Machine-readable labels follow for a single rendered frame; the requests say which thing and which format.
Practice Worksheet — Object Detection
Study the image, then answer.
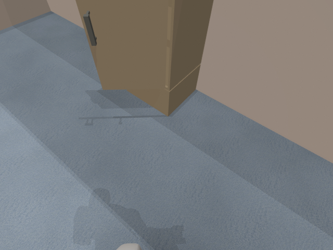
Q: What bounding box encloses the cupboard door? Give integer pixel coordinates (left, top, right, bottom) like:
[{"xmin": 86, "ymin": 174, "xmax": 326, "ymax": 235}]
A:
[{"xmin": 75, "ymin": 0, "xmax": 169, "ymax": 90}]

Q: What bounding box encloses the handle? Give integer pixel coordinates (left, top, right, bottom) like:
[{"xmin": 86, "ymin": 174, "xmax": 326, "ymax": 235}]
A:
[{"xmin": 83, "ymin": 10, "xmax": 97, "ymax": 46}]

